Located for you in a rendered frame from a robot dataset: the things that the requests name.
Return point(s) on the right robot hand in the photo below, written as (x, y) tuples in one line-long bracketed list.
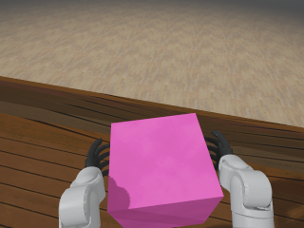
[(221, 148)]

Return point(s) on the carton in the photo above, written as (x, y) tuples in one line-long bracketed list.
[(160, 173)]

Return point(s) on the left robot hand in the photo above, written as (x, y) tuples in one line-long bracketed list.
[(93, 158)]

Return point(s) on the robot right forearm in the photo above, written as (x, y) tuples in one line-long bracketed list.
[(250, 193)]

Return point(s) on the robot left forearm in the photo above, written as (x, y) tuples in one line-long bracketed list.
[(79, 206)]

